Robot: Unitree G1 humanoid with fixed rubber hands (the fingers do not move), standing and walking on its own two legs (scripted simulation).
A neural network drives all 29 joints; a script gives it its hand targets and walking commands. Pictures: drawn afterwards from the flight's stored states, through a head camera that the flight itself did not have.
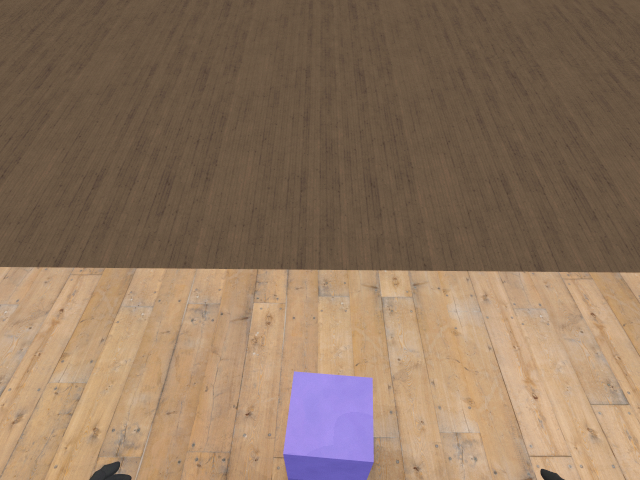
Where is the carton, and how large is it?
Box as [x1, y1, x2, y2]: [283, 372, 373, 479]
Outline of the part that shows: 294,372 283,451 288,479 366,479 373,462 372,378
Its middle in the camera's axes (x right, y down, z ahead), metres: +0.02 +0.53 +1.06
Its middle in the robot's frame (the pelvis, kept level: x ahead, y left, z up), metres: +0.41 -0.01 -0.65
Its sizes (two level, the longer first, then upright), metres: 0.210 0.200 0.250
